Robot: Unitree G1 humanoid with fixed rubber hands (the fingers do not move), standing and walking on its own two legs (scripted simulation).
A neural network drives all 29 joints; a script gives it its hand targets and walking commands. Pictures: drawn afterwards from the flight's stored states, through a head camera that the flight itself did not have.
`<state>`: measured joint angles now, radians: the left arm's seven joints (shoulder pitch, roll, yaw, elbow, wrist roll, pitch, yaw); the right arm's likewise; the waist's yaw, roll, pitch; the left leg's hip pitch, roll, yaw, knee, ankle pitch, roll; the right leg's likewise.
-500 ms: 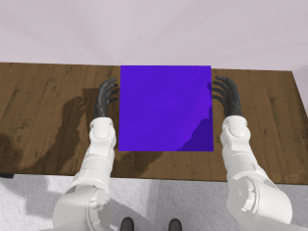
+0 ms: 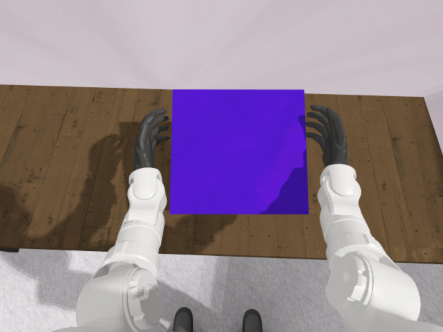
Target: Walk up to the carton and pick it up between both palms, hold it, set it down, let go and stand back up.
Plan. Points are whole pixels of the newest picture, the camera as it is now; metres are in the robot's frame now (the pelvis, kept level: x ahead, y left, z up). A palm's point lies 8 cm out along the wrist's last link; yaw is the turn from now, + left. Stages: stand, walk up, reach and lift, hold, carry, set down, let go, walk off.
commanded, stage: set down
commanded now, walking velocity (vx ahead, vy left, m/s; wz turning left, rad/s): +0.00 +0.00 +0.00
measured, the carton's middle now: (236, 156) +0.45 +0.00 -0.09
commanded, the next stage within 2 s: none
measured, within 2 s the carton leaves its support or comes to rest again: rests again in 1.06 s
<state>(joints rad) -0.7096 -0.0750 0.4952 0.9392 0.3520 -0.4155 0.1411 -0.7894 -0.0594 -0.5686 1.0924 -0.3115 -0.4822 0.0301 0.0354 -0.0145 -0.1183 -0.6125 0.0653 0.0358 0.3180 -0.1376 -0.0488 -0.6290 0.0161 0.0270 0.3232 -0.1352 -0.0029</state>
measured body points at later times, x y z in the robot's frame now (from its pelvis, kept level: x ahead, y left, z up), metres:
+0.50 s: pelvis +0.00 +0.00 +0.00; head +0.17 +0.01 +0.42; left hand +0.42 +0.17 -0.02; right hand +0.45 -0.17 -0.01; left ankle -0.03 +0.15 -0.74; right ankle -0.02 -0.11 -0.74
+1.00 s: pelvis +0.01 +0.00 -0.01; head +0.19 +0.00 +0.41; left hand +0.43 +0.18 -0.04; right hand +0.46 -0.17 -0.04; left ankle -0.03 +0.15 -0.73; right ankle -0.02 -0.11 -0.74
